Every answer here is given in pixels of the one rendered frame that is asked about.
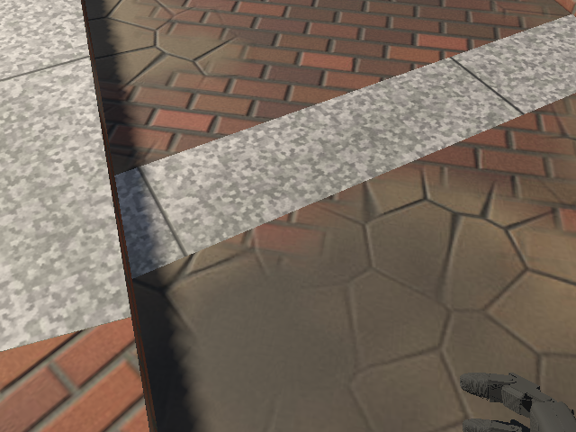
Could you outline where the right robot hand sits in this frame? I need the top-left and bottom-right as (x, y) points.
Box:
(460, 373), (576, 432)

